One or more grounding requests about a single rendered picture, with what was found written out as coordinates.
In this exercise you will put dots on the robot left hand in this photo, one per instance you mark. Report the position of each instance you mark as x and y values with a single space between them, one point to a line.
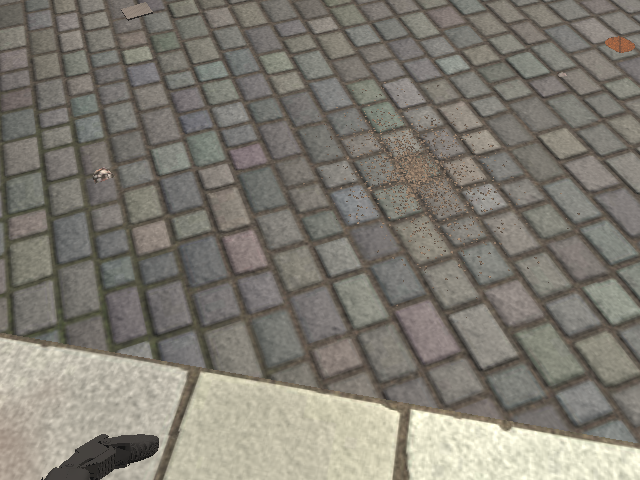
101 455

